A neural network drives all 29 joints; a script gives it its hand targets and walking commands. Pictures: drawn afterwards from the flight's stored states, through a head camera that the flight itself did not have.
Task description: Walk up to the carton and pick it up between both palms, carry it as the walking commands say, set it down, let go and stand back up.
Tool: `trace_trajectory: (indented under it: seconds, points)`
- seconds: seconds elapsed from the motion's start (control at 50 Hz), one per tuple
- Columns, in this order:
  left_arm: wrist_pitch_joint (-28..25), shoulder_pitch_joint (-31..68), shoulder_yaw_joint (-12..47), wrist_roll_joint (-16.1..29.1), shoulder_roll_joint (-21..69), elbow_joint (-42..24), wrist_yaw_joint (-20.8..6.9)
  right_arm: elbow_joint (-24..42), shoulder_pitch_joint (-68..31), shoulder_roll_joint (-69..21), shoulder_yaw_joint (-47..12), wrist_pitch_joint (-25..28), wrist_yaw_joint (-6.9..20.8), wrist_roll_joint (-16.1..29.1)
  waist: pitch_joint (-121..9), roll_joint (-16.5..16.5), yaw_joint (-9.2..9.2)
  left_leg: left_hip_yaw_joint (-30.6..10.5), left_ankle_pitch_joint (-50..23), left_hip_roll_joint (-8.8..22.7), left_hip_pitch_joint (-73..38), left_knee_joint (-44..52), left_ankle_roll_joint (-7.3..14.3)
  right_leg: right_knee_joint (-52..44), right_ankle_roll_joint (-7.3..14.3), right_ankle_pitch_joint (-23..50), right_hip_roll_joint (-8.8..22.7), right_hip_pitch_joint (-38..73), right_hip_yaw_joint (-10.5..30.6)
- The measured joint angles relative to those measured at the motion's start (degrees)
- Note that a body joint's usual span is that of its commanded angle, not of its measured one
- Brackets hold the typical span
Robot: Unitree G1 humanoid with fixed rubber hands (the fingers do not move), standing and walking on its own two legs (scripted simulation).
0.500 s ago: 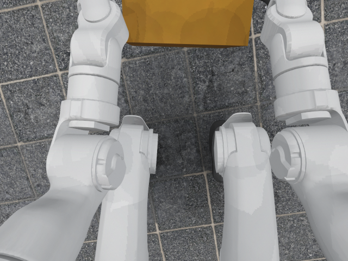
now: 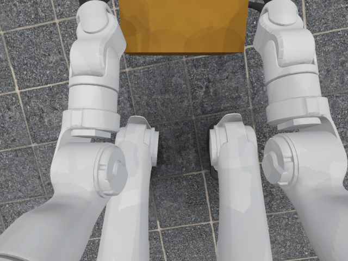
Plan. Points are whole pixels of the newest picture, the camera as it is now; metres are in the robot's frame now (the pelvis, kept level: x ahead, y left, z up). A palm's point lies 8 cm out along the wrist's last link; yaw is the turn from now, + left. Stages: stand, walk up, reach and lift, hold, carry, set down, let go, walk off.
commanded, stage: reach and lift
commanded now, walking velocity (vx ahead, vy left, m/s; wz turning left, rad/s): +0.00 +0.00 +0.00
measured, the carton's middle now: (180, 8) +0.57 +0.00 -0.17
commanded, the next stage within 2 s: none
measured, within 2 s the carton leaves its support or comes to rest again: neither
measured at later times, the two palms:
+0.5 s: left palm out of the picture +0.52 +0.13 -0.01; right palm out of the picture +0.52 -0.15 -0.03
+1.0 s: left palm out of the picture +0.50 +0.14 +0.11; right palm out of the picture +0.49 -0.15 +0.08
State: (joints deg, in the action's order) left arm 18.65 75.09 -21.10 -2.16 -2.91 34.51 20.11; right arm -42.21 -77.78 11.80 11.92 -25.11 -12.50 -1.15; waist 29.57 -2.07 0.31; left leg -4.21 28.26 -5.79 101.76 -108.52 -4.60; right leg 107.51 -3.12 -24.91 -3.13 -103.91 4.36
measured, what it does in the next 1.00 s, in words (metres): rises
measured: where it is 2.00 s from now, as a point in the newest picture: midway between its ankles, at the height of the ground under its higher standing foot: (180, 164)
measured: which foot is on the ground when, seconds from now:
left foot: down 0.00-1.00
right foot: down 0.00-1.00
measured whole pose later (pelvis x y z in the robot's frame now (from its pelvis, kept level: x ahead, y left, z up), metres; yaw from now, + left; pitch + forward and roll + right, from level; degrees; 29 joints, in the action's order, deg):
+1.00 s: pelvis +0.05 +0.00 +0.12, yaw -1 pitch +30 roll +1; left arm 18.6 50.6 -26.6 -10.9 5.1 43.4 14.5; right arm -48.6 -51.4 0.8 18.0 -23.7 -9.9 -10.0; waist -9.6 -1.6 -1.3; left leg -4.6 27.5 -4.6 88.3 -85.6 -2.7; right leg 84.7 -2.7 -24.5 -3.1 -90.2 5.0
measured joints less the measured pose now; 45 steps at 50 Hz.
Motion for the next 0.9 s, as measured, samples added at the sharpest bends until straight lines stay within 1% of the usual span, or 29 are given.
trace_trajectory:
  seconds: [0.06, 0.1, 0.14, 0.22, 0.26, 0.3, 0.36, 0.42, 0.46, 0.48, 0.56, 0.6, 0.68, 0.74, 0.82, 0.9]
  points:
    - [0.5, -0.33, -0.49, -0.85, 0.06, -0.35, -0.73, 0.67, 0.62, -0.64, 0.12, -0.38, -0.41, -0.49, 0.13, 0.66, -0.01, 0.24, -0.28, 0.31, -1.64, 1.61, 0.26, -1.53, -0.04, 0.43, -0.27, 1.44, 0.3]
    - [0.62, -0.72, 0.09, -0.7, 0.12, -0.65, -0.34, 1.39, 1.16, -0.56, -0.17, -0.59, -0.62, -0.24, 0.36, 0.63, -0.14, 0.08, -0.41, 0.36, -2.67, 2.3, 0.04, -2.27, 0.11, 0.56, -0.26, 2.52, 0.18]
    - [0.71, -1.0, 0.13, -0.5, 0.27, -0.52, -0.04, 0.7, 1.28, -0.81, 0.56, -0.3, -0.06, -0.65, 0.0, 0.54, -0.03, -0.07, -0.53, 0.23, -3.17, 2.9, 0.0, -2.87, 0.19, 0.56, -0.09, 3.12, 0.05]
    - [0.63, -1.61, 0.86, -0.43, 0.07, -0.28, -0.08, 2.36, 2.12, -0.59, -0.84, -1.45, -1.3, 0.19, 0.33, 0.71, -0.14, -0.13, -0.53, 0.4, -5.07, 4.01, 0.17, -4.02, 0.2, 0.58, -0.15, 5.0, 0.01]
    - [1.05, -2.89, 1.29, 0.12, 0.15, -1.72, 0.33, 2.45, 2.43, -0.74, -1.16, -1.49, -1.3, 0.61, 0.33, 0.65, -0.1, -0.18, -0.44, 0.46, -6.13, 4.55, 0.15, -4.61, 0.21, 0.51, -0.15, 6.09, -0.02]
    - [1.67, -3.87, 1.01, 0.2, 0.41, -3.14, 0.44, 2.34, 2.86, -1.46, -0.64, -1.1, -0.78, -0.12, 0.3, 0.61, 0.04, -0.15, -0.46, 0.48, -7.34, 5.42, 0.28, -5.44, 0.17, 0.47, -0.08, 7.33, 0.04]
    - [1.61, -4.38, 0.95, -0.59, 0.72, -2.59, 0.04, 2.85, 4.31, -2.0, -0.51, -0.96, -1.17, -0.65, -0.17, 0.63, -0.33, -0.12, -0.48, 0.6, -8.9, 6.54, 0.44, -6.57, 0.22, 0.5, -0.12, 8.88, 0.09]
    - [1.91, -4.55, 1.08, 0.22, 0.67, -2.67, 0.43, 2.9, 4.78, -2.19, -0.55, -0.96, -1.3, -0.67, 0.34, 0.54, -0.33, -0.28, -0.64, 0.54, -10.9, 7.75, 0.49, -7.83, 0.26, 0.55, 0.05, 11.03, -0.03]
    - [1.76, -4.8, 1.32, 0.05, 0.65, -2.38, 0.22, 3.11, 5.27, -2.4, -0.33, -0.86, -1.11, -1.08, -0.07, 0.52, -0.28, -0.34, -0.83, 0.51, -11.59, 8.5, 0.55, -8.62, 0.25, 0.66, 0.12, 11.8, -0.05]
    - [1.7, -5.03, 1.76, 0.05, 0.6, -2.47, 0.32, 3.7, 5.66, -2.25, -0.74, -1.05, -1.44, -0.78, 0.08, 0.52, -0.36, -0.35, -0.89, 0.57, -12.25, 8.84, 0.58, -9.02, 0.23, 0.73, 0.1, 12.48, -0.05]
    - [1.66, -5.89, 1.88, -0.04, 1.49, -2.15, 0.98, 2.66, 6.65, -2.48, 0.62, -0.36, -0.38, -0.91, -1.3, 0.32, -0.43, -0.37, -1.22, 0.63, -13.39, 10.31, 0.72, -10.65, 0.14, 1.05, 0.12, 13.77, 0.0]
    - [1.97, -6.0, 1.98, -0.02, 1.75, -2.38, 1.4, 2.97, 6.99, -2.08, -0.16, -0.69, -0.75, -0.33, -0.88, 0.35, -0.48, -0.22, -1.37, 0.72, -14.87, 11.21, 0.91, -11.51, 0.02, 1.19, 0.09, 15.23, 0.18]
    - [1.69, -7.18, 1.89, -0.46, 1.97, -1.76, 0.88, 2.85, 7.77, -2.57, 0.03, -1.04, -0.7, -0.75, -1.78, 0.7, -0.36, -0.11, -1.64, 0.82, -16.9, 13.12, 1.01, -13.33, 0.01, 1.41, 0.08, 17.23, 0.38]
    - [1.46, -9.34, 1.55, -1.31, 2.92, -0.71, 0.8, 1.25, 9.21, -3.16, 0.82, -0.89, 0.6, -2.3, -6.02, 0.34, -0.47, -0.43, -1.91, 0.76, -16.05, 14.25, 0.98, -14.54, 0.07, 1.55, 0.1, 16.54, 0.18]
    - [1.55, -13.63, 0.96, -2.01, 4.1, 0.37, 0.31, -1.13, 13.0, -5.09, 1.57, -0.05, 0.67, -3.02, -14.06, 0.51, -0.82, -0.57, -1.81, 1.11, -14.52, 15.98, 1.12, -16.38, 0.22, 1.65, -0.17, 14.94, 0.11]
    - [0.6, -19.48, -1.47, -5.13, 6.46, 4.98, -2.2, -3.49, 20.23, -7.84, 3.32, 0.33, 1.36, -5.17, -28.64, 0.29, -1.47, -0.59, -1.51, 1.13, -10.89, 18.36, 1.33, -18.58, 0.2, 1.21, -0.14, 11.3, 0.25]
